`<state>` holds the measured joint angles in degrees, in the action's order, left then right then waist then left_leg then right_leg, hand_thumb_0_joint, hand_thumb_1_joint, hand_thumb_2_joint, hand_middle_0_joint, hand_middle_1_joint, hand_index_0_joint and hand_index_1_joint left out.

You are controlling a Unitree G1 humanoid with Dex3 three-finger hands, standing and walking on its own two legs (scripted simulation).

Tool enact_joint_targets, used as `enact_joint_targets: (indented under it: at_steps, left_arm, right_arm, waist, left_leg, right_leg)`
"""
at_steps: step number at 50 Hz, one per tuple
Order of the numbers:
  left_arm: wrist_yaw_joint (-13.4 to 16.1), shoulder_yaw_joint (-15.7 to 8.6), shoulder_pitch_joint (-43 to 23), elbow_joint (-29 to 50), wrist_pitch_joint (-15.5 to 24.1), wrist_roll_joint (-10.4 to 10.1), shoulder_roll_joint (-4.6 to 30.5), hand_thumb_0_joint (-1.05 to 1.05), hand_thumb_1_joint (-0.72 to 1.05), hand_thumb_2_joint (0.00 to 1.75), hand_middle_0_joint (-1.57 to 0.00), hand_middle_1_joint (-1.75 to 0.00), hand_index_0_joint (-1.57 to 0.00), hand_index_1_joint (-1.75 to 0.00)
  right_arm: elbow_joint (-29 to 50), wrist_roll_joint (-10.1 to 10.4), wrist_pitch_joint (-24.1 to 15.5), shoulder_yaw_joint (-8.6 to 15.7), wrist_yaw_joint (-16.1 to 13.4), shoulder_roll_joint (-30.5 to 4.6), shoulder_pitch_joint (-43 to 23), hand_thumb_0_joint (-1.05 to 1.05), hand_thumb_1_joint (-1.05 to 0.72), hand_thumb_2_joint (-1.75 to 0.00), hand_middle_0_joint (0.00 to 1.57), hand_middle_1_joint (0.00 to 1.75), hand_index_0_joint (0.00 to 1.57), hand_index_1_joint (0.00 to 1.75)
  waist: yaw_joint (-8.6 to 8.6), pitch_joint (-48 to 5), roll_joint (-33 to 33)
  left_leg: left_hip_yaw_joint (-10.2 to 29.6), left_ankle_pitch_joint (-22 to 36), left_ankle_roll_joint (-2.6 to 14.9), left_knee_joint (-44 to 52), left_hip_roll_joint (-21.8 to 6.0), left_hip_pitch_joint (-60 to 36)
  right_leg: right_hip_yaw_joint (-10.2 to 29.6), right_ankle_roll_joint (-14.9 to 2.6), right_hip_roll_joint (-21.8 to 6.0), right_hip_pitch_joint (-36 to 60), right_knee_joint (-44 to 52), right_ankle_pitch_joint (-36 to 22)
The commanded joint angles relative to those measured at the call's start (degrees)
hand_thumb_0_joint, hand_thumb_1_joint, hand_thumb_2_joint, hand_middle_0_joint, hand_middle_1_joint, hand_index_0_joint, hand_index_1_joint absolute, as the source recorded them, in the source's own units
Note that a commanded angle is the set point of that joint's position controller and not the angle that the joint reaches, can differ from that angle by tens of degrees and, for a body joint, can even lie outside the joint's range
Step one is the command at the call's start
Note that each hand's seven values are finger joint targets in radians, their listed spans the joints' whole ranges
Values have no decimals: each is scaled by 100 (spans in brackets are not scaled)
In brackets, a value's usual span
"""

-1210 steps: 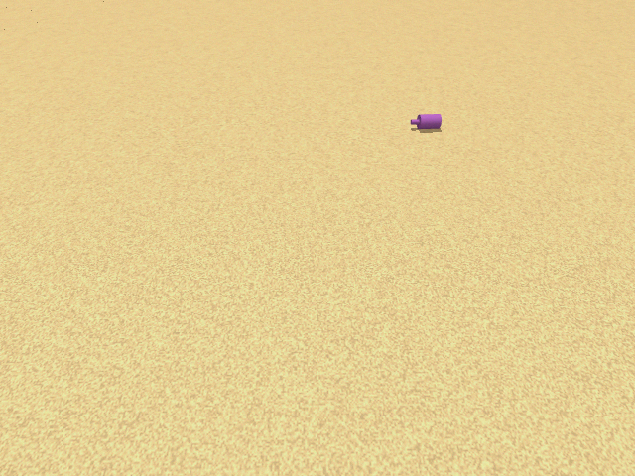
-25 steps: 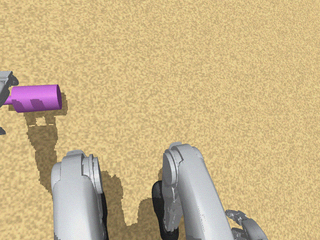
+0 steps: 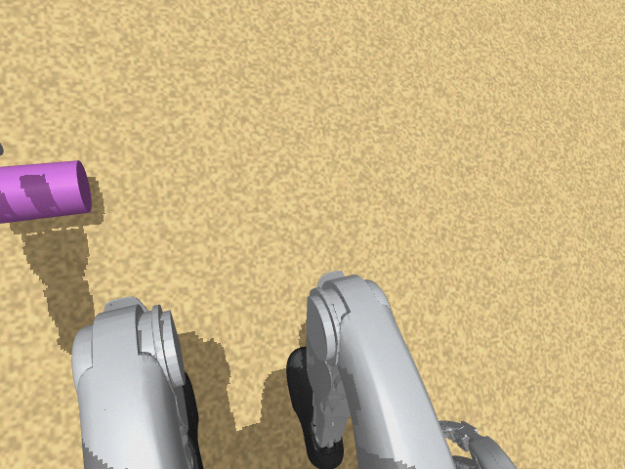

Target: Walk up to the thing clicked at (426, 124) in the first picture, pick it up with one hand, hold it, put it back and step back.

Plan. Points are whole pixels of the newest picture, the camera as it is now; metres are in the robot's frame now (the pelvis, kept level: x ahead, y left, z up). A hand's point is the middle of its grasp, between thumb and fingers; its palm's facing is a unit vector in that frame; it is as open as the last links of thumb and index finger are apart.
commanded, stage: rise first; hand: left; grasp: from above
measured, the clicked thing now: (22, 193) +0.49 +0.36 -0.30
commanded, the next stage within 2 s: approach in 1.36 s
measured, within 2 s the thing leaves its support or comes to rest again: neither
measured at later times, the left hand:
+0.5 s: hand out of the picture +0.44 +0.37 -0.18, palm faces -0.44 -0.09 -0.89, open 14.1 cm
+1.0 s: hand out of the picture +0.44 +0.37 -0.19, palm faces -0.45 -0.09 -0.89, open 14.1 cm
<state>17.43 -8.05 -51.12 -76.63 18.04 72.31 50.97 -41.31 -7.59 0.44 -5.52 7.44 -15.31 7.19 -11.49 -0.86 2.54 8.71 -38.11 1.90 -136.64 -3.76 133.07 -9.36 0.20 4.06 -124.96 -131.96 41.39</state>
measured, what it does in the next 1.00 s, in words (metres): stands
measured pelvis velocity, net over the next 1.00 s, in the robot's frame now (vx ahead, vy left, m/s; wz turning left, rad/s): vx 0.00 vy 0.00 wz -0.02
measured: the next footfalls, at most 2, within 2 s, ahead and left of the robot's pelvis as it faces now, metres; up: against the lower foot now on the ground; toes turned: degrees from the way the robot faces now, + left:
none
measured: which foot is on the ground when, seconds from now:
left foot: down 0.00-1.00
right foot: down 0.00-1.00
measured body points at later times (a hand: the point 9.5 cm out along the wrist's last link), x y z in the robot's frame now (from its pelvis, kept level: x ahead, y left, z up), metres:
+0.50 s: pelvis +0.00 +0.00 -0.01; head +0.24 +0.11 +0.35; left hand +0.46 +0.37 -0.13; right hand +0.08 -0.26 -0.11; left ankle +0.08 +0.12 -0.31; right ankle +0.09 -0.11 -0.31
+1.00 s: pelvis +0.00 +0.00 -0.02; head +0.24 +0.12 +0.34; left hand +0.46 +0.37 -0.14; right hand +0.07 -0.26 -0.10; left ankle +0.08 +0.12 -0.31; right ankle +0.09 -0.11 -0.31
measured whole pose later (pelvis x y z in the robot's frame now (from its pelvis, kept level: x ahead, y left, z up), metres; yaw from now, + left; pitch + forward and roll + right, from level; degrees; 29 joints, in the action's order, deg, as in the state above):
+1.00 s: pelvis +0.00 +0.00 -0.02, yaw -1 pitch +31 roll -12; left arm 18.3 -7.0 -54.7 -80.8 18.2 73.9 54.7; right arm -40.4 -8.6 -0.2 -8.8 8.1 -15.3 7.1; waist -13.7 0.9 3.9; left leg 10.1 -38.1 2.2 -140.2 -3.4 135.3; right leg -10.5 0.7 4.3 -126.2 -134.4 41.3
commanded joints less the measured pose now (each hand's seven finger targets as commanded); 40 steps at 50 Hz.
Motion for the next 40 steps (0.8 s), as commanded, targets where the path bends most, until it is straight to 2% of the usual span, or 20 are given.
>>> enact_joint_targets:
  at_steps: [1, 4, 7, 8, 10, 11, 12, 13, 18, 21, 23, 24, 26, 27, 28, 29, 34, 36, 38, 40]
  left_arm:
    - [228, -286, -1568, 812, 42, -129, 1714, 0, -53, 97, -8, -102, -9, -101]
    - [239, -228, -1574, 708, 74, -115, 1662, 0, -54, 98, -7, -103, -8, -101]
    - [258, -223, -1582, 670, 87, -98, 1685, 0, -54, 99, -7, -103, -7, -102]
    - [269, -185, -1653, 661, 95, -61, 1666, 0, -54, 99, -6, -103, -7, -102]
    - [300, -197, -1669, 642, 85, -52, 1694, 0, -54, 99, -6, -103, -7, -102]
    - [308, -147, -1705, 591, 85, -82, 1633, 0, -54, 99, -7, -103, -7, -102]
    - [325, -202, -1893, 866, 111, -69, 1727, 0, -55, 100, -6, -103, -7, -102]
    - [333, -196, -1780, 710, 81, -26, 1767, 0, -56, 100, -6, -103, -7, -102]
    - [385, -171, -1919, 657, 61, -46, 1731, 0, -54, 98, -7, -104, -8, -103]
    - [369, -138, -1852, 486, 8, -51, 1731, 0, -55, 99, -7, -103, -8, -103]
    - [367, -186, -1865, 526, 0, -45, 1813, 0, -54, 99, -7, -103, -8, -102]
    - [344, -162, -1885, 513, -3, -43, 1810, 0, -54, 98, -7, -104, -8, -103]
    - [318, -137, -1795, 463, -26, 3, 1771, 0, -56, 100, -7, -103, -7, -102]
    - [316, -102, -1881, 377, -20, -37, 1740, 0, -54, 99, -7, -103, -8, -102]
    - [317, -159, -1952, 569, -7, -31, 1818, 0, -56, 100, -7, -102, -7, -102]
    - [315, -130, -1831, 330, -28, -25, 1826, 0, -55, 99, -7, -103, -7, -103]
    - [315, -159, -1967, 478, 8, -50, 1918, 0, -54, 99, -8, -102, -8, -101]
    - [329, -268, -1849, 480, 3, -67, 2015, 0, -54, 99, -8, -101, -8, -101]
    - [310, -198, -1969, 471, 39, -66, 1922, 0, -54, 99, -8, -102, -8, -101]
    - [327, -235, -2031, 514, 47, -19, 2067, 0, -54, 99, -8, -102, -8, -101]
  right_arm:
    - [70, -40, -22, 419, -88, -1462, 1089, 0, -91, -91, 20, 30, 20, 30]
    - [67, -40, -20, 410, -79, -1480, 1073, 0, -91, -90, 20, 30, 20, 30]
    - [77, -54, -20, 389, -82, -1502, 1030, 0, -91, -90, 20, 30, 20, 30]
    - [86, -56, -26, 376, -71, -1495, 1018, 0, -91, -90, 20, 30, 20, 30]
    - [72, -58, -18, 352, -78, -1491, 999, 0, -91, -90, 20, 30, 20, 30]
    - [88, -52, -37, 366, -77, -1500, 1014, 0, -91, -90, 20, 30, 20, 30]
    - [83, -63, -46, 365, -78, -1508, 1023, 0, -91, -90, 20, 30, 20, 30]
    - [76, -66, -44, 344, -75, -1501, 1019, 0, -91, -91, 20, 30, 20, 30]
    - [70, -88, -61, 306, -61, -1494, 1083, 0, -91, -90, 20, 30, 20, 30]
    - [71, -85, -75, 288, -57, -1494, 1076, 0, -92, -91, 20, 30, 20, 30]
    - [65, -87, -67, 289, -64, -1514, 1031, 0, -91, -90, 20, 30, 20, 30]
    - [96, -105, -68, 273, -55, -1515, 1033, 0, -91, -90, 20, 30, 20, 30]
    - [96, -101, -60, 261, -54, -1504, 1037, 0, -91, -91, 20, 30, 20, 30]
    - [94, -91, -58, 264, -54, -1517, 1010, 0, -91, -90, 20, 30, 20, 30]
    - [116, -98, -58, 258, -56, -1537, 1025, 0, -91, -90, 20, 30, 20, 30]
    - [108, -84, -57, 237, -57, -1524, 998, 0, -91, -91, 20, 30, 20, 30]
    - [122, -104, -67, 178, -36, -1523, 1063, 0, -91, -90, 20, 30, 20, 30]
    - [105, -116, -75, 174, -40, -1550, 1071, 0, -91, -90, 20, 30, 20, 30]
    - [115, -136, -79, 178, -29, -1562, 1082, 0, -91, -90, 20, 30, 20, 30]
    - [123, -143, -63, 140, -30, -1560, 1068, 0, -91, -90, 20, 30, 20, 30]
  waist:
    - [103, -3919, -2026]
    - [34, -3827, -1984]
    - [67, -3719, -2114]
    - [1, -3631, -2169]
    - [31, -3700, -2066]
    - [-25, -3587, -2064]
    - [7, -3771, -2235]
    - [20, -3768, -2253]
    - [-85, -3816, -2066]
    - [-76, -3753, -2040]
    - [1, -3852, -2227]
    - [-60, -3819, -2256]
    - [-44, -3775, -2227]
    - [-117, -3674, -2156]
    - [-80, -3783, -2219]
    - [-67, -3645, -2198]
    - [-160, -3672, -2091]
    - [-65, -3752, -2149]
    - [-182, -3752, -2184]
    - [-149, -3806, -2316]
  left_leg:
    - [-257, 1154, 6, 1218, 100, -3350]
    - [-182, 1070, -10, 1250, 85, -3346]
    - [-162, 956, -26, 1273, 86, -3400]
    - [-149, 880, -41, 1290, 88, -3315]
    - [-196, 875, -18, 1248, 102, -3290]
    - [-161, 788, -29, 1270, 92, -3269]
    - [-156, 885, -46, 1266, 85, -3429]
    - [-192, 945, -40, 1223, 97, -3361]
    - [-216, 1096, -3, 1083, 103, -3230]
    - [-205, 1082, -4, 1081, 85, -3245]
    - [-196, 1055, -29, 1119, 91, -3321]
    - [-190, 1065, -26, 1079, 87, -3300]
    - [-162, 1071, -36, 1113, 87, -3309]
    - [-153, 962, -25, 1111, 87, -3198]
    - [-130, 1037, -37, 1128, 81, -3343]
    - [-154, 996, -28, 1096, 83, -3203]
    - [-218, 1121, 6, 974, 93, -3042]
    - [-200, 1236, 0, 957, 83, -3193]
    - [-161, 1178, -12, 945, 70, -3195]
    - [-140, 1088, -29, 1009, 79, -3213]
  right_leg:
    - [-97, -204, 181, 1456, 1300, -1496]
    - [-154, -214, 189, 1313, 1254, -1428]
    - [-158, -226, 176, 1183, 1229, -1318]
    - [-173, -233, 174, 1156, 1197, -1278]
    - [-166, -222, 191, 1191, 1255, -1270]
    - [-179, -225, 170, 1112, 1226, -1213]
    - [-173, -228, 168, 1166, 1201, -1297]
    - [-157, -229, 183, 1205, 1199, -1344]
    - [-167, -189, 189, 1361, 1229, -1503]
    - [-174, -194, 203, 1315, 1217, -1491]
    - [-178, -216, 196, 1260, 1147, -1443]
    - [-188, -207, 191, 1281, 1139, -1454]
    - [-206, -221, 198, 1257, 1106, -1460]
    - [-215, -215, 198, 1171, 1125, -1390]
    - [-226, -216, 192, 1198, 1107, -1433]
    - [-208, -221, 205, 1167, 1109, -1417]
    - [-184, -183, 217, 1430, 1159, -1568]
    - [-186, -180, 208, 1432, 1114, -1616]
    - [-229, -181, 211, 1358, 1083, -1569]
    - [-246, -203, 226, 1347, 1065, -1494]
